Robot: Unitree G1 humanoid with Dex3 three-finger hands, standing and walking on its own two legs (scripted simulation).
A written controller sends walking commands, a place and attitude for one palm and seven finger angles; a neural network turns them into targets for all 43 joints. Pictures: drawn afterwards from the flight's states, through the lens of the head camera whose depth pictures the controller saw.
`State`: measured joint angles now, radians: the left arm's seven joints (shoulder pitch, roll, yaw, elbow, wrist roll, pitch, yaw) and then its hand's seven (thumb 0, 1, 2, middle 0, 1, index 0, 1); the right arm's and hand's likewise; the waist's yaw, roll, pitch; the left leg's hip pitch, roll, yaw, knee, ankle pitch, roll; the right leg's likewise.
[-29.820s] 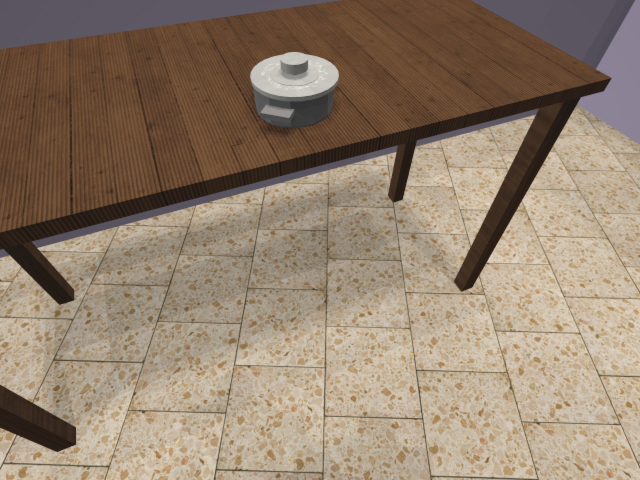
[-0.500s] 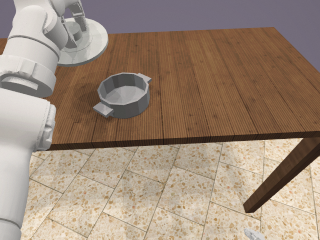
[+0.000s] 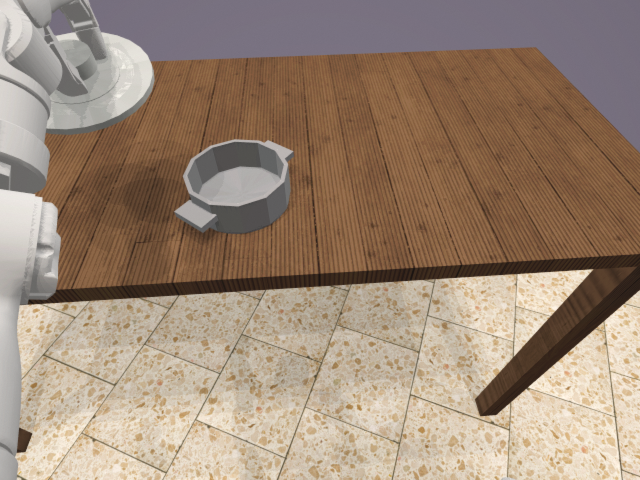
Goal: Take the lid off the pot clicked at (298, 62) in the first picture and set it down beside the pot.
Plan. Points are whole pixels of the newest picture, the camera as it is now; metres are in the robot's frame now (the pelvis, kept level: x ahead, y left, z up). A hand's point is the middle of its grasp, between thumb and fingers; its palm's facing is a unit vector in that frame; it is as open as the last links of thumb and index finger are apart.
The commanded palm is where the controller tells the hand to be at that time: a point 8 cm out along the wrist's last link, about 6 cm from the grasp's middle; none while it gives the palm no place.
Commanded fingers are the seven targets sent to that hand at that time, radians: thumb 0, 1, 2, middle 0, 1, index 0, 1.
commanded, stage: move the lid sideways beside the pot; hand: left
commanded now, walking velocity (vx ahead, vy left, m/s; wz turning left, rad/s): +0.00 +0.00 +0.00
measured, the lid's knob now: (69, 61) +0.50 +0.25 +0.28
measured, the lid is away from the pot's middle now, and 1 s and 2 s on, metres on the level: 0.15 0.26 0.23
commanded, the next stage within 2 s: lower the lid onto the table in 0.84 s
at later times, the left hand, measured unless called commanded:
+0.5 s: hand out of the picture +0.46 +0.30 +0.29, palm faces -0.19 -0.13 -0.97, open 7.9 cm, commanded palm +0.47 +0.30 +0.36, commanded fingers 0.00 0.60 0.95 -0.89 -1.12 -0.86 -1.09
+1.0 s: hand out of the picture +0.48 +0.35 +0.29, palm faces -0.18 -0.17 -0.97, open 7.9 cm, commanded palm +0.47 +0.34 +0.36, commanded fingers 0.00 0.60 0.95 -0.89 -1.12 -0.86 -1.09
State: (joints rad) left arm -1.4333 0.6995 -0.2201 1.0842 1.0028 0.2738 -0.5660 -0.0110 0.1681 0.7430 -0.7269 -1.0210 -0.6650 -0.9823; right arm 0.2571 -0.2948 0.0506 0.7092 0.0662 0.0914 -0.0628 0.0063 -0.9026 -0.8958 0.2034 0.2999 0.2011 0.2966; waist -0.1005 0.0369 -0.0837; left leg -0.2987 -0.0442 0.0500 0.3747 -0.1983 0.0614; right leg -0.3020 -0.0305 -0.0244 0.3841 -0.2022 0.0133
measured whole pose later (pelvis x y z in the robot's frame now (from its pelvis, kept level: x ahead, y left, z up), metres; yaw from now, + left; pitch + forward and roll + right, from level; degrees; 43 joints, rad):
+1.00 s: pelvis +0.02 +0.01 +0.00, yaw +0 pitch +10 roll -1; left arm -1.44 0.92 -0.15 1.16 1.05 0.21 -0.57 -0.01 0.17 0.74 -0.72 -1.02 -0.66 -0.98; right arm 0.29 -0.30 0.04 0.72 0.08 0.14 -0.06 0.00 -0.90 -0.90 0.20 0.30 0.20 0.30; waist -0.12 0.04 -0.08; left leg -0.35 -0.04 0.04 0.41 -0.24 0.07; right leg -0.32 -0.02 -0.03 0.35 -0.21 0.02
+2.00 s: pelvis +0.00 +0.01 +0.00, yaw +0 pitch +9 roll -1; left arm -1.34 0.84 -0.14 1.24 1.01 0.17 -0.53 -0.01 0.17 0.74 -0.72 -1.02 -0.66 -0.98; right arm 0.29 -0.30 0.04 0.72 0.09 0.12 -0.07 0.00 -0.90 -0.90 0.20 0.30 0.20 0.30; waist -0.13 0.03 -0.07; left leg -0.37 -0.03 0.04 0.45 -0.24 0.07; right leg -0.34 -0.02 -0.03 0.40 -0.21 0.02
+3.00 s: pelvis +0.00 +0.02 -0.01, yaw +0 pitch +11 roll -2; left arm -1.22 0.81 -0.14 1.25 0.99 0.07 -0.48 -0.01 0.18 0.74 -0.72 -1.02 -0.65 -0.98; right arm 0.31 -0.29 0.02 0.71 0.09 0.16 -0.08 0.00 -0.90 -0.90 0.20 0.30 0.20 0.30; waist -0.13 0.03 -0.07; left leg -0.45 -0.03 0.04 0.53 -0.27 0.08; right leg -0.41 -0.02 -0.03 0.45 -0.23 0.03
